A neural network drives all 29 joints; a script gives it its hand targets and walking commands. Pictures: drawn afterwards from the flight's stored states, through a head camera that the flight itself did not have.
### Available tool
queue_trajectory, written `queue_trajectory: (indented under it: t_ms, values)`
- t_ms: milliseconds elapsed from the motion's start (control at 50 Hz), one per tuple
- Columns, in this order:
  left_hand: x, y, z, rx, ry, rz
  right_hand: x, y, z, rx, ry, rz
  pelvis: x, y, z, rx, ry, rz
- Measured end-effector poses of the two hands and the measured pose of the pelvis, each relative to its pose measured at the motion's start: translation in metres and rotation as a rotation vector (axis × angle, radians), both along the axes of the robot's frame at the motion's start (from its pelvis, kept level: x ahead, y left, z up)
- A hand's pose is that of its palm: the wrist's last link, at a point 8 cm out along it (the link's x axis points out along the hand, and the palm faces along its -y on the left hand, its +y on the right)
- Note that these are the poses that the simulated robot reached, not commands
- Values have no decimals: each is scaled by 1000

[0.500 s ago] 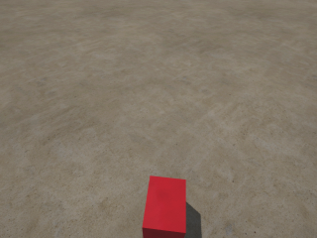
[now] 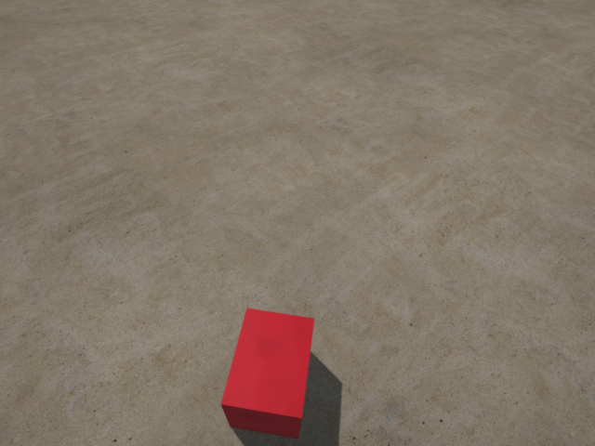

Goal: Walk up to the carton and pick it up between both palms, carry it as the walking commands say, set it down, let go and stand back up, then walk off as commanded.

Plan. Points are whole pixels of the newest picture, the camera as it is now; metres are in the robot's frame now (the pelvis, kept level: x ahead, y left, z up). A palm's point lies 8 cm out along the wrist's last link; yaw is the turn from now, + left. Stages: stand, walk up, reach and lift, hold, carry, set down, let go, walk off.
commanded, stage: walk off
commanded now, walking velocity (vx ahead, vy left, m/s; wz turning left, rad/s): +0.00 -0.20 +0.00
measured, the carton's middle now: (272, 372) +0.46 +0.07 -0.65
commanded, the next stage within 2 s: none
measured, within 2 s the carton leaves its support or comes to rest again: neither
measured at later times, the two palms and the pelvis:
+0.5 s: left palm out of the picture +0.09 +0.13 -0.13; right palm out of the picture -0.03 -0.40 -0.13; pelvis +0.00 -0.13 +0.00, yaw -4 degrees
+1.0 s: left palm out of the picture +0.01 -0.03 -0.16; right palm out of the picture +0.04 -0.50 -0.11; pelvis +0.00 -0.25 +0.00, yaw -2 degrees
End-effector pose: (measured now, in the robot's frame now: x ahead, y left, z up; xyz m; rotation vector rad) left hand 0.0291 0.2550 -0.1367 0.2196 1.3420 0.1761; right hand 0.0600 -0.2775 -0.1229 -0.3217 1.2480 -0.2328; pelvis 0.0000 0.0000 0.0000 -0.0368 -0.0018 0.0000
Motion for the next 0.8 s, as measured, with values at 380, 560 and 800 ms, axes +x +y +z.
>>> queue_trajectory:
  t_ms: [380,560,800]
  values:
    - [29,-72,-3,-58,-21,-65,-75,-69,26,-22,64,-137,-3,-78,12,-14,-6,-51]
    - [58,-151,17,23,-92,-139,-97,-152,-19,46,142,-172,-5,-149,-3,20,3,-50]
    - [16,-223,14,9,-83,-24,-14,-190,-16,84,13,-53,-5,-210,1,16,19,-22]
